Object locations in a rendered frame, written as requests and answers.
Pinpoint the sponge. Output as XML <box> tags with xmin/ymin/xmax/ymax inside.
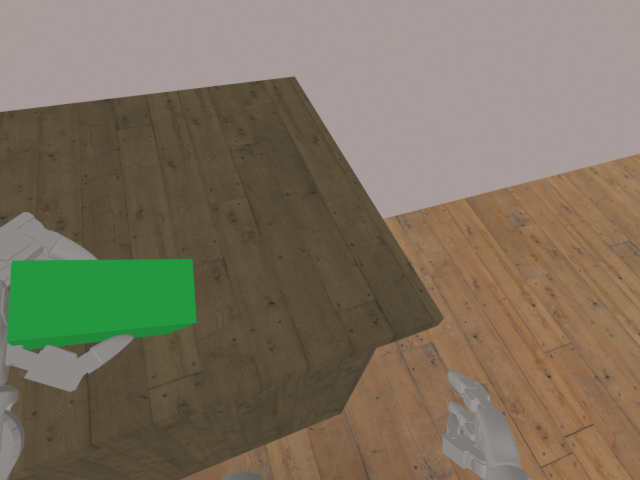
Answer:
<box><xmin>7</xmin><ymin>259</ymin><xmax>197</xmax><ymax>350</ymax></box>

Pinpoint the table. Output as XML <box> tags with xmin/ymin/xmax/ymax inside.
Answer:
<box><xmin>0</xmin><ymin>76</ymin><xmax>444</xmax><ymax>480</ymax></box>

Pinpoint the left robot hand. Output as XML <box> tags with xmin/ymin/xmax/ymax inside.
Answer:
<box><xmin>0</xmin><ymin>212</ymin><xmax>134</xmax><ymax>392</ymax></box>

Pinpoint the robot left forearm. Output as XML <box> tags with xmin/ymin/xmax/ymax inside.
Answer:
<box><xmin>0</xmin><ymin>385</ymin><xmax>25</xmax><ymax>480</ymax></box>

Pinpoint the right robot hand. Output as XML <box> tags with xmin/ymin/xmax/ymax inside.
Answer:
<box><xmin>442</xmin><ymin>370</ymin><xmax>522</xmax><ymax>480</ymax></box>

